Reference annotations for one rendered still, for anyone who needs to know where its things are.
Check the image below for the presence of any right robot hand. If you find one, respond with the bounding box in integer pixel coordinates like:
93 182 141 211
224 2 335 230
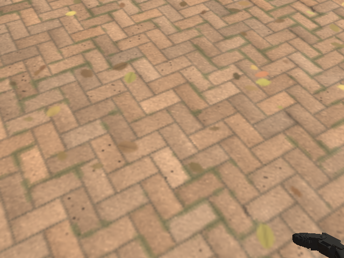
292 232 344 258

